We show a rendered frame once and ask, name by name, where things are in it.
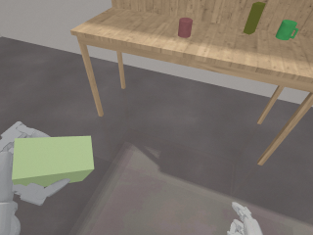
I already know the table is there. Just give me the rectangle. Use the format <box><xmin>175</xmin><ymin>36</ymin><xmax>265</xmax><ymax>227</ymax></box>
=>
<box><xmin>70</xmin><ymin>0</ymin><xmax>313</xmax><ymax>165</ymax></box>

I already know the right robot hand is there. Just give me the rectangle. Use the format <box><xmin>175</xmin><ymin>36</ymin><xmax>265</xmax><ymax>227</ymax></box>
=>
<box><xmin>227</xmin><ymin>202</ymin><xmax>263</xmax><ymax>235</ymax></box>

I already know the left robot hand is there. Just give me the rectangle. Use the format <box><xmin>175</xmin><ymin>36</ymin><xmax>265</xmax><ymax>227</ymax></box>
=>
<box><xmin>0</xmin><ymin>121</ymin><xmax>70</xmax><ymax>206</ymax></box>

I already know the left robot forearm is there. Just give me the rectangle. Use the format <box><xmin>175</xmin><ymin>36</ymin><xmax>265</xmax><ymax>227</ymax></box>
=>
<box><xmin>0</xmin><ymin>200</ymin><xmax>21</xmax><ymax>235</ymax></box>

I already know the sponge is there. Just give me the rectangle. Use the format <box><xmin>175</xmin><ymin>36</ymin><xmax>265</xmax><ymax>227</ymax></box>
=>
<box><xmin>12</xmin><ymin>135</ymin><xmax>95</xmax><ymax>187</ymax></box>

